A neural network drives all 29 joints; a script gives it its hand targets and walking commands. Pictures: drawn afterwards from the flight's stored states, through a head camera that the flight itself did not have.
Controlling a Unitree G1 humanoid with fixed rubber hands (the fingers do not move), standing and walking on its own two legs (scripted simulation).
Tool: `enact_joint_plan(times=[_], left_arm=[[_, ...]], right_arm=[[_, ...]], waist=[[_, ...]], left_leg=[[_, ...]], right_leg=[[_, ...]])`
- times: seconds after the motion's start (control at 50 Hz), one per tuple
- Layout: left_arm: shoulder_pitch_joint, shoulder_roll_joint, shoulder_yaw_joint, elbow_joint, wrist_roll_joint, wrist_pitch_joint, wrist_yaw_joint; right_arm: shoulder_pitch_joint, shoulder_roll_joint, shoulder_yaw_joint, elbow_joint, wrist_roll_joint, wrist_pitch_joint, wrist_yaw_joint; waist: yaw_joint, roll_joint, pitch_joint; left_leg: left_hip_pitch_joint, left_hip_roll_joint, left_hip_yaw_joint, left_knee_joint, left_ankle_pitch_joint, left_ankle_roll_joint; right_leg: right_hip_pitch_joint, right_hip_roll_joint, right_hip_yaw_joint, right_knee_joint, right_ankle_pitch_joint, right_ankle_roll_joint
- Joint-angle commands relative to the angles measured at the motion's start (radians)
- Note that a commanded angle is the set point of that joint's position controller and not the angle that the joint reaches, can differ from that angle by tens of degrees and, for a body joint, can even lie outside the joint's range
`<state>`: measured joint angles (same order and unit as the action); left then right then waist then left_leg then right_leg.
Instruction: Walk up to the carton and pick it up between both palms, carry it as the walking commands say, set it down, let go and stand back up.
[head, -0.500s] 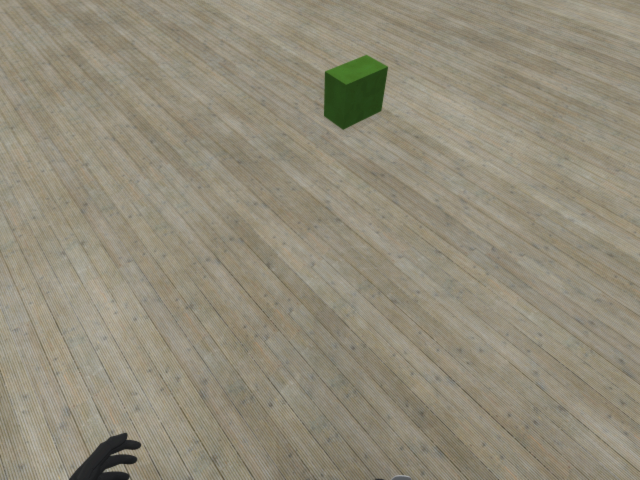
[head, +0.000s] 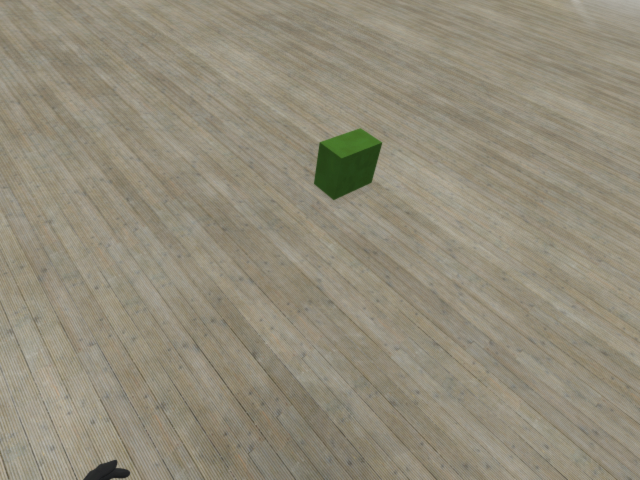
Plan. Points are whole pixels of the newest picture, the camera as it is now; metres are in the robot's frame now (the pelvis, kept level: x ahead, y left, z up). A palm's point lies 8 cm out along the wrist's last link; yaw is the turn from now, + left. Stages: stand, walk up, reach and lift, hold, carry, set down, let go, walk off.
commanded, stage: walk up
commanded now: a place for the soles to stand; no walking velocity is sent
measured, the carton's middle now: (347, 163) +1.73 -0.18 -0.64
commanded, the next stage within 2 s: none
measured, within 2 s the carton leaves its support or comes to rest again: neither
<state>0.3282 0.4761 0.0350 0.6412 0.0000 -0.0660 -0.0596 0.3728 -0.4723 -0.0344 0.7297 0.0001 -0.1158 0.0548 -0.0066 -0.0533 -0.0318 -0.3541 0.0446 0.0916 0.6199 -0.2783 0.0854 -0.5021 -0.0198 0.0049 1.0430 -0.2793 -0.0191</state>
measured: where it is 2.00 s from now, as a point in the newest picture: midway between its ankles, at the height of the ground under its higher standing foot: (317, 342)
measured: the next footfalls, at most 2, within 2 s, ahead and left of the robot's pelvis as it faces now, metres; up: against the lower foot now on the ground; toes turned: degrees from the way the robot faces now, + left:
right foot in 0.46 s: +0.35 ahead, -0.15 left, +0.00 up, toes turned +0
left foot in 0.80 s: +0.51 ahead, +0.08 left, +0.00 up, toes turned +5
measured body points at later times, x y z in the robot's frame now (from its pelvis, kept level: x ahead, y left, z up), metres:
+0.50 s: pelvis +0.23 -0.03 -0.02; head +0.27 +0.01 +0.43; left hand +0.37 +0.29 -0.12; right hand +0.30 -0.36 -0.08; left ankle +0.06 +0.04 -0.69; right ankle +0.31 -0.15 -0.73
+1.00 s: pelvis +0.43 +0.03 +0.00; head +0.43 +0.10 +0.44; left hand +0.55 +0.33 -0.12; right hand +0.48 -0.32 -0.04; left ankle +0.47 +0.08 -0.73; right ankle +0.42 -0.15 -0.66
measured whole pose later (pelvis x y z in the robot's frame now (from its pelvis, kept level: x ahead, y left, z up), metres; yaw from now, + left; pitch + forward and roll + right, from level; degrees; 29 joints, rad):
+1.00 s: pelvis +0.43 +0.03 +0.00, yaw -3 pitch -1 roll -4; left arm 0.34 0.47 0.04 0.65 0.00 -0.04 -0.05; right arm 0.41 -0.45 -0.03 0.73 0.00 -0.11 0.03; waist -0.01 -0.08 -0.01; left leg -0.33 0.05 0.12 0.61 -0.28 0.07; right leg -0.48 0.02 0.05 1.05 -0.29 -0.04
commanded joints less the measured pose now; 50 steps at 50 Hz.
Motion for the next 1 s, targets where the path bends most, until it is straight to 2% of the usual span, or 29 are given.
enact_joint_plan(times=[0.0,0.02,0.06,0.08,0.12,0.14,0.16,0.28,0.32,0.34,0.36,0.38,0.4,0.42,0.48,0.5,0.54,0.6,0.66,0.7,0.72,0.74,0.76,0.78,0.82,0.86,0.92,0.94,0.98], left_arm=[[-0.009,0.154,0.078,0.047,-0.003,0.019,-0.019],[-0.018,0.148,0.07,0.042,-0.005,0.025,-0.02],[-0.042,0.137,0.063,0.035,-0.005,0.033,-0.021],[-0.044,0.144,0.061,0.038,-0.002,0.035,-0.021],[-0.102,0.137,0.056,0.021,0.002,0.043,-0.02],[-0.085,0.122,0.05,0.008,-0.006,0.043,-0.019],[-0.115,0.122,0.045,-0.002,-0.004,0.044,-0.02],[-0.281,0.096,0.015,-0.062,-0.001,0.033,-0.017],[-0.262,0.103,0.016,-0.055,0.001,0.018,-0.015],[-0.171,0.099,0.028,-0.028,0.011,0.014,-0.013],[-0.008,0.13,0.041,0.008,0.023,0.004,0.0],[0.184,0.216,0.077,0.048,0.032,-0.015,0.009],[0.263,0.327,0.122,0.034,0.019,-0.017,0.022],[0.297,0.332,0.127,0.04,0.007,-0.022,0.03],[0.132,0.206,0.096,0.012,-0.007,-0.028,0.048],[0.124,0.2,0.095,0.015,-0.003,-0.027,0.048],[0.085,0.191,0.086,0.013,-0.002,-0.033,0.044],[0.075,0.217,0.082,0.019,0.005,-0.037,0.027],[-0.029,0.217,0.084,-0.008,0.005,-0.031,0.008],[-0.077,0.192,0.071,-0.038,0.012,-0.024,0.006],[-0.12,0.13,0.052,-0.064,0.018,-0.025,0.011],[-0.127,0.047,0.037,-0.085,0.009,-0.027,0.023],[-0.073,0.148,0.065,-0.064,0.018,-0.01,0.026],[0.009,0.19,0.081,-0.019,0.021,-0.002,0.015],[0.044,0.212,0.09,0.015,0.018,0.012,-0.008],[0.065,0.164,0.078,0.018,0.013,0.009,-0.01],[0.057,0.151,0.079,0.03,0.009,0.02,-0.004],[0.08,0.139,0.078,0.034,0.0,0.024,-0.005],[0.032,0.142,0.075,0.025,0.005,0.037,-0.004]], right_arm=[[0.022,-0.209,-0.106,0.014,-0.009,-0.042,-0.029],[0.042,-0.203,-0.101,0.012,-0.001,-0.041,-0.033],[0.06,-0.219,-0.108,0.012,0.002,-0.039,-0.035],[0.048,-0.206,-0.103,0.003,0.002,-0.036,-0.039],[0.069,-0.214,-0.11,0.0,0.003,-0.029,-0.045],[0.094,-0.218,-0.106,0.007,0.003,-0.025,-0.046],[0.091,-0.202,-0.101,-0.003,0.007,-0.025,-0.05],[0.118,-0.225,-0.111,-0.005,-0.011,0.007,-0.059],[0.082,-0.23,-0.109,-0.014,-0.009,0.014,-0.059],[0.058,-0.249,-0.109,-0.027,-0.006,0.015,-0.056],[0.031,-0.231,-0.102,-0.044,-0.003,0.018,-0.054],[0.029,-0.183,-0.088,-0.077,0.011,0.006,-0.053],[0.046,-0.116,-0.05,-0.112,0.016,-0.006,-0.045],[-0.035,-0.175,-0.057,-0.107,0.016,-0.008,-0.047],[-0.094,-0.172,-0.046,-0.075,0.002,-0.02,-0.042],[-0.101,-0.162,-0.048,-0.08,0.005,-0.016,-0.034],[-0.065,-0.15,-0.07,-0.067,-0.005,0.008,-0.023],[-0.151,-0.142,-0.079,-0.064,-0.009,0.017,-0.003],[-0.123,-0.159,-0.085,-0.01,-0.011,0.004,0.013],[0.051,-0.209,-0.119,0.065,-0.015,-0.009,-0.001],[0.187,-0.274,-0.146,0.09,-0.028,-0.015,-0.02],[0.268,-0.359,-0.16,0.097,-0.055,-0.03,-0.038],[0.101,-0.337,-0.155,0.035,-0.028,-0.028,-0.046],[0.038,-0.324,-0.149,0.015,-0.019,-0.028,-0.046],[-0.034,-0.276,-0.137,0.005,-0.023,-0.039,-0.047],[0.003,-0.22,-0.124,0.01,-0.018,-0.045,-0.048],[0.067,-0.2,-0.111,0.008,-0.015,-0.045,-0.052],[0.069,-0.182,-0.108,0.009,-0.009,-0.044,-0.053],[0.066,-0.186,-0.108,-0.001,-0.007,-0.037,-0.053]], waist=[[-0.019,0.19,0.089],[-0.02,0.175,0.085],[-0.02,0.196,0.112],[-0.019,0.158,0.109],[-0.044,0.209,0.135],[-0.041,0.214,0.126],[-0.051,0.199,0.122],[-0.125,0.149,0.112],[-0.105,0.167,0.038],[-0.056,0.216,-0.008],[0.023,0.171,-0.112],[0.11,0.035,-0.249],[0.156,-0.218,-0.339],[0.173,-0.142,-0.299],[0.119,0.005,-0.1],[0.099,-0.04,-0.051],[0.03,-0.023,0.054],[0.037,-0.097,0.128],[0.013,-0.214,0.152],[-0.083,-0.121,0.069],[-0.172,0.085,0.035],[-0.203,0.337,0.039],[-0.096,0.159,0.082],[-0.049,0.087,0.062],[-0.01,0.083,0.053],[-0.012,0.125,0.025],[-0.017,0.124,0.013],[-0.016,0.186,0.027],[-0.023,0.197,0.062]], left_leg=[[0.242,0.147,-0.18,-0.415,0.018,-0.17],[0.234,0.132,-0.167,-0.413,0.066,-0.202],[0.253,0.115,-0.089,-0.408,0.148,-0.182],[0.262,0.123,-0.1,-0.421,0.134,-0.177],[0.361,0.137,-0.103,-0.42,0.168,-0.142],[0.38,0.135,-0.076,-0.396,0.281,-0.174],[0.42,0.147,-0.076,-0.379,0.331,-0.132],[0.573,0.173,-0.056,-0.249,0.485,-0.052],[0.582,0.167,-0.033,-0.164,0.525,-0.037],[0.545,0.155,-0.003,-0.058,0.65,-0.024],[0.427,0.159,0.009,0.167,0.669,-0.03],[0.108,0.102,0.001,0.409,0.445,-0.044],[-0.209,-0.041,-0.042,0.64,-0.028,-0.076],[-0.409,-0.093,-0.106,0.697,-0.27,-0.053],[-0.436,0.023,-0.175,0.566,-0.198,-0.05],[-0.39,0.033,-0.15,0.493,-0.175,-0.048],[-0.285,0.044,-0.136,0.369,-0.161,-0.044],[-0.196,0.031,-0.077,0.19,-0.096,-0.045],[-0.041,0.033,-0.037,0.011,0.053,-0.068],[0.282,0.008,-0.055,-0.025,0.048,-0.056],[0.439,0.092,-0.187,-0.116,-0.127,-0.026],[0.44,0.345,-0.624,-0.375,-0.501,-0.004],[0.318,0.402,-0.737,-0.469,-0.678,0.011],[0.295,0.403,-0.656,-0.46,-0.624,-0.013],[0.284,0.324,-0.496,-0.423,-0.458,-0.042],[0.295,0.235,-0.328,-0.378,-0.241,-0.085],[0.288,0.197,-0.227,-0.36,0.033,-0.158],[0.311,0.189,-0.168,-0.344,0.16,-0.178],[0.281,0.153,-0.125,-0.364,0.159,-0.157]], right_leg=[[-0.247,0.0,0.124,0.037,0.197,0.025],[-0.216,0.009,0.124,0.04,0.216,0.021],[-0.218,0.032,0.103,-0.012,0.229,0.033],[-0.224,0.042,0.096,-0.007,0.218,0.036],[-0.29,0.032,0.079,-0.054,0.207,0.036],[-0.288,0.039,0.086,-0.06,0.202,0.036],[-0.302,0.029,0.074,-0.113,0.208,0.041],[-0.275,0.028,-0.081,-0.502,0.121,0.035],[-0.172,0.045,-0.135,-0.607,0.094,-0.002],[-0.039,0.083,-0.174,-0.601,0.05,-0.02],[0.207,0.076,-0.136,-0.628,0.08,-0.059],[0.569,-0.051,0.13,-0.539,0.222,-0.157],[0.807,-0.282,0.557,-0.553,0.209,-0.297],[0.912,-0.333,0.719,-0.607,0.255,-0.387],[0.731,-0.27,0.428,-0.583,0.542,-0.312],[0.649,-0.242,0.351,-0.594,0.59,-0.28],[0.413,-0.213,0.299,-0.657,0.391,-0.236],[0.226,-0.207,0.319,-0.763,0.037,-0.245],[0.083,-0.146,0.194,-0.752,-0.175,-0.193],[-0.117,-0.112,0.163,-0.527,-0.244,-0.15],[-0.317,-0.017,0.067,-0.24,-0.308,-0.106],[-0.459,0.09,0.08,0.115,-0.274,-0.058],[-0.412,0.06,0.171,0.179,-0.158,-0.042],[-0.347,0.03,0.176,0.159,-0.088,-0.028],[-0.286,-0.025,0.107,0.137,-0.038,-0.02],[-0.254,-0.021,0.132,0.091,0.025,0.001],[-0.192,-0.007,0.143,0.069,0.114,0.022],[-0.204,0.001,0.139,0.047,0.138,0.021],[-0.183,0.026,0.117,0.031,0.153,0.022]])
